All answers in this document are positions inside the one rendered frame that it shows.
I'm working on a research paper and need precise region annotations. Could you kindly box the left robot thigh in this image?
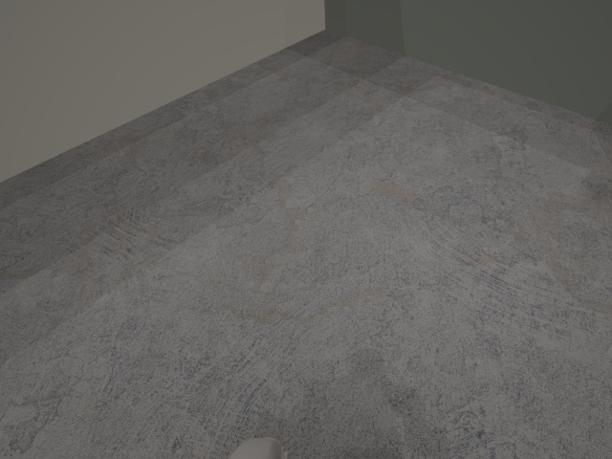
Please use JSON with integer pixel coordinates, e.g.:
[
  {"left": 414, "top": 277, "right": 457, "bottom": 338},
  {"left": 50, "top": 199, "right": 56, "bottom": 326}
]
[{"left": 228, "top": 438, "right": 289, "bottom": 459}]

